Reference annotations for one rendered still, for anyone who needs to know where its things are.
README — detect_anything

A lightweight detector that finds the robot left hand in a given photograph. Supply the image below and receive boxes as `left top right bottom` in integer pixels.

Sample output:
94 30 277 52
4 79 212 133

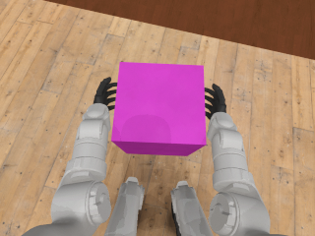
93 77 118 111

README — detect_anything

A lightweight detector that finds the left robot upper arm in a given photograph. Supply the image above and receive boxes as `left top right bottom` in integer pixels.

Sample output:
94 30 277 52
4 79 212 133
22 180 111 236

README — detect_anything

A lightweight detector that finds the robot right hand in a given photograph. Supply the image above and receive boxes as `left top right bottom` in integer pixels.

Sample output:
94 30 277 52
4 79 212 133
204 84 226 120

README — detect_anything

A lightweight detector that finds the robot left forearm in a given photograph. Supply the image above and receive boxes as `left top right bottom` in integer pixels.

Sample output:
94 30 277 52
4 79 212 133
50 103 111 219

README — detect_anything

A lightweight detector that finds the right robot upper arm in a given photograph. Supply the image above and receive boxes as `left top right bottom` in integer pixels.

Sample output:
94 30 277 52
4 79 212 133
208 191 288 236

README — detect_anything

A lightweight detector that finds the carton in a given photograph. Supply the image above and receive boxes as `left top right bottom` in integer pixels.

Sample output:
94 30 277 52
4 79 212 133
111 62 207 156

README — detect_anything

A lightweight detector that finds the right robot thigh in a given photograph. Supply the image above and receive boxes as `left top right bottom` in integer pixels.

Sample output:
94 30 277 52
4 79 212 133
170 185 214 236

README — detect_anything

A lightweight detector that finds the robot right forearm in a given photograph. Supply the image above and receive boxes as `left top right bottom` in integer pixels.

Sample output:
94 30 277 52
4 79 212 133
207 112 271 221

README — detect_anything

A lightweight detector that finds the robot left shin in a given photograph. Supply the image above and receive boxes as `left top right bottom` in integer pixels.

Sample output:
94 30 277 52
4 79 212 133
119 176 139 192

